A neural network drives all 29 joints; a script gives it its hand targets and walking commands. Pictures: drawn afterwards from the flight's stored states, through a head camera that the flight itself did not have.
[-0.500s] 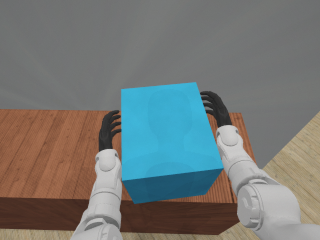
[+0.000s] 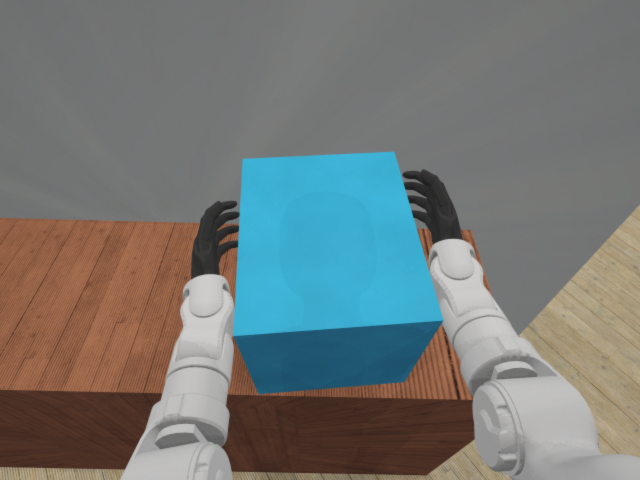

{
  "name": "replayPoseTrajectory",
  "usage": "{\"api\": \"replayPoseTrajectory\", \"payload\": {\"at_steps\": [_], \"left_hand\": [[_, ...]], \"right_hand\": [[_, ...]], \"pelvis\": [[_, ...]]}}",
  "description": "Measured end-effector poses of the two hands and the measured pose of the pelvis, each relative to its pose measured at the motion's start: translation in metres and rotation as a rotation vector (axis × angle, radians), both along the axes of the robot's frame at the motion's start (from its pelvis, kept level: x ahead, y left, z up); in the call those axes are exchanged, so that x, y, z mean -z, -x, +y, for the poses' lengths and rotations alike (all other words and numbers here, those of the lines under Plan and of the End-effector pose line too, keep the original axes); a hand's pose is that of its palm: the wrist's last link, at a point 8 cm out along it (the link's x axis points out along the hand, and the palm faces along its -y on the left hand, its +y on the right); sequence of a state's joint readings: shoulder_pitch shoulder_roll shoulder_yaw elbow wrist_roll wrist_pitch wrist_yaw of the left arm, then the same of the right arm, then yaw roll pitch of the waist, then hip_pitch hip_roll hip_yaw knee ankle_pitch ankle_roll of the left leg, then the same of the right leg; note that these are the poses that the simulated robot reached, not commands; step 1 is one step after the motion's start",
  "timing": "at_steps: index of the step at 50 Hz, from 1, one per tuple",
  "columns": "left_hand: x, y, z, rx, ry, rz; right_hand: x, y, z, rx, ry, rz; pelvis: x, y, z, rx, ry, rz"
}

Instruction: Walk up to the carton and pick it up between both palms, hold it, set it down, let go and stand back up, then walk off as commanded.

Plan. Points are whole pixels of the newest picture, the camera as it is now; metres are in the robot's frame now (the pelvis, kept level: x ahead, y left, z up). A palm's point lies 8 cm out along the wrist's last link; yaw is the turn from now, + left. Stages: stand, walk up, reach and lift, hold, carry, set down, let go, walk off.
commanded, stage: reach and lift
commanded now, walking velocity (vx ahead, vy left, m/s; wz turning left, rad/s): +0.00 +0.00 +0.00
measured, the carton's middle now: (325, 273) +0.39 +0.02 +0.01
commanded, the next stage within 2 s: hold in 1.76 s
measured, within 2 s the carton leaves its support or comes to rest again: neither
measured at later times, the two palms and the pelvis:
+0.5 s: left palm (192, 242) +0.35 +0.18 +0.12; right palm (456, 217) +0.38 -0.13 +0.15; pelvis +0.02 +0.02 +0.00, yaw +1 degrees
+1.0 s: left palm (173, 214) +0.36 +0.19 +0.17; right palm (459, 200) +0.37 -0.12 +0.18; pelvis -0.01 +0.03 +0.00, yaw +0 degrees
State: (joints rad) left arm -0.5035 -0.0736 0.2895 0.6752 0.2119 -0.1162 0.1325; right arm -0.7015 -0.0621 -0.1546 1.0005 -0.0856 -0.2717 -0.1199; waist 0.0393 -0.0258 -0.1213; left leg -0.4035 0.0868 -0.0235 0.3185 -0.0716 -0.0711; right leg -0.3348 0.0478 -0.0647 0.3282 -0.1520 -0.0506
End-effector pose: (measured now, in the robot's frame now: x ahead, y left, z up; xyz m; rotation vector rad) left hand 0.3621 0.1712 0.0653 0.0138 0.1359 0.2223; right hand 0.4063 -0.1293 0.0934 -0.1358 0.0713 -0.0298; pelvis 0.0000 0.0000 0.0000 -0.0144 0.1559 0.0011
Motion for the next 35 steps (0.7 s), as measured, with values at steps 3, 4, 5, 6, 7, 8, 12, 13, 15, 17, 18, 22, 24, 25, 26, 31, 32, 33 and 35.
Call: {"api": "replayPoseTrajectory", "payload": {"at_steps": [3,4,5,6,7,8,12,13,15,17,18,22,24,25,26,31,32,33,35], "left_hand": [[-0.009,-0.003,0.001,0.009,-0.005,0.001],[-0.011,-0.004,0.001,0.012,-0.006,0.002],[-0.014,-0.005,0.001,0.014,-0.007,0.001],[-0.017,-0.005,0.001,0.015,-0.008,0.002],[-0.019,-0.005,0.001,0.016,-0.006,0.001],[-0.022,-0.005,0.002,0.016,-0.003,-0.001],[-0.031,-0.004,0.003,0.021,0.009,-0.004],[-0.032,-0.003,0.003,0.03,0.009,-0.001],[-0.035,-0.001,0.004,0.04,0.011,0.006],[-0.037,0.002,0.005,0.046,0.014,0.011],[-0.039,0.003,0.005,0.047,0.016,0.011],[-0.05,0.008,0.006,0.059,0.015,0.001],[-0.055,0.009,0.006,0.071,0.006,0.008],[-0.057,0.009,0.006,0.077,0.003,0.011],[-0.06,0.009,0.006,0.083,0.002,0.014],[-0.071,0.009,0.006,0.11,-0.007,0.02],[-0.074,0.009,0.006,0.114,-0.008,0.017],[-0.076,0.009,0.006,0.117,-0.008,0.016],[-0.08,0.009,0.006,0.123,-0.011,0.013]], "right_hand": [[-0.009,-0.001,0.001,0.011,-0.013,0.0],[-0.012,-0.001,0.001,0.014,-0.022,0.001],[-0.015,-0.001,0.001,0.016,-0.029,0.002],[-0.018,-0.001,0.001,0.018,-0.033,0.002],[-0.021,-0.001,0.001,0.019,-0.037,0.002],[-0.025,-0.001,0.002,0.019,-0.041,0.001],[-0.038,0.002,0.003,0.025,-0.048,-0.003],[-0.04,0.003,0.004,0.029,-0.048,-0.001],[-0.043,0.006,0.004,0.034,-0.047,0.004],[-0.046,0.01,0.005,0.039,-0.048,0.009],[-0.047,0.012,0.005,0.041,-0.052,0.009],[-0.052,0.022,0.005,0.055,-0.067,-0.001],[-0.053,0.026,0.004,0.066,-0.073,0.005],[-0.054,0.028,0.004,0.073,-0.076,0.008],[-0.055,0.03,0.003,0.079,-0.079,0.011],[-0.06,0.037,0.001,0.104,-0.089,0.017],[-0.061,0.038,0.001,0.107,-0.089,0.014],[-0.063,0.039,0.001,0.11,-0.089,0.012],[-0.067,0.04,0.001,0.115,-0.092,0.009]], "pelvis": [[-0.001,-0.003,0.002,-0.003,-0.001,-0.027],[-0.001,-0.004,0.003,-0.004,-0.002,-0.036],[-0.001,-0.006,0.004,-0.005,-0.002,-0.045],[-0.002,-0.007,0.004,-0.007,-0.003,-0.055],[-0.002,-0.009,0.005,-0.009,-0.003,-0.065],[-0.002,-0.01,0.006,-0.01,-0.004,-0.075],[-0.003,-0.016,0.01,-0.017,-0.005,-0.127],[-0.003,-0.017,0.01,-0.019,-0.006,-0.14],[-0.003,-0.018,0.013,-0.019,-0.007,-0.167],[-0.003,-0.02,0.015,-0.02,-0.007,-0.19],[-0.003,-0.02,0.016,-0.019,-0.006,-0.198],[-0.003,-0.02,0.02,-0.017,-0.004,-0.224],[-0.003,-0.019,0.023,-0.016,-0.003,-0.235],[-0.002,-0.018,0.024,-0.015,-0.003,-0.24],[-0.002,-0.017,0.025,-0.014,-0.003,-0.245],[-0.002,-0.01,0.03,-0.007,-0.003,-0.252],[-0.002,-0.009,0.031,-0.006,-0.003,-0.251],[-0.002,-0.007,0.032,-0.004,-0.003,-0.251],[-0.002,-0.005,0.033,-0.002,-0.003,-0.251]]}}
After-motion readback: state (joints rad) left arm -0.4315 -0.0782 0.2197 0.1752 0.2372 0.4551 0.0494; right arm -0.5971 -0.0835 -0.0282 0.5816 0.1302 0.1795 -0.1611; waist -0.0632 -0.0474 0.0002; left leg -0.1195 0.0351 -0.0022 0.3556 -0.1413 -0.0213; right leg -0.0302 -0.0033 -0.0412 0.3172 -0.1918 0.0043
